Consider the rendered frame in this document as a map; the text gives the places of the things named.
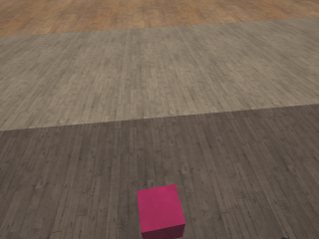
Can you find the carton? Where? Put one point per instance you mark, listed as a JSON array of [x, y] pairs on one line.
[[160, 213]]

